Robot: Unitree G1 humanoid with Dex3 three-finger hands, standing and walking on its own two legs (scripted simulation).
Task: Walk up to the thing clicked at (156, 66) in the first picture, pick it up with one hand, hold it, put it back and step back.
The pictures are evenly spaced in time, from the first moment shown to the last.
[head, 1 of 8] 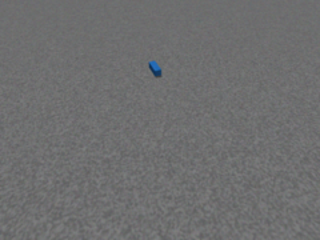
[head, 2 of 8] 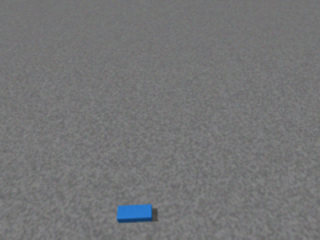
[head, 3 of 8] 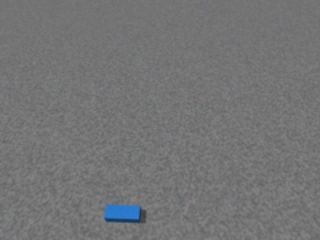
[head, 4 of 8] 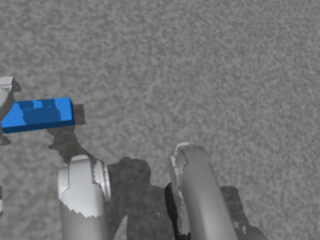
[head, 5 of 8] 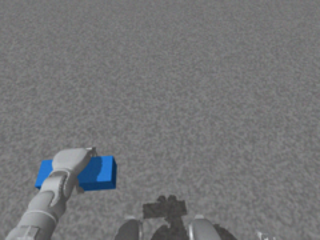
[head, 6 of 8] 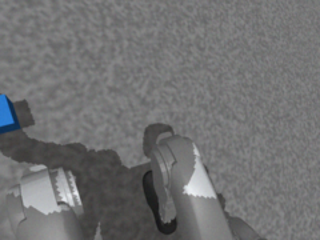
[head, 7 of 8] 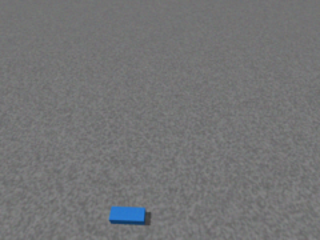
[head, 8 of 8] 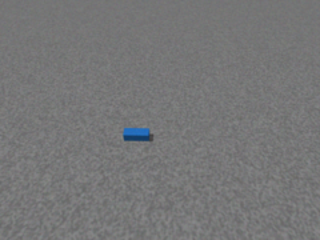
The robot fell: no
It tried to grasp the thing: yes
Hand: left
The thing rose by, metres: 0.69
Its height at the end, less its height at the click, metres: +0.00
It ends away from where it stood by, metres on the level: 0.02
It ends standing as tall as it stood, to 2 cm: yes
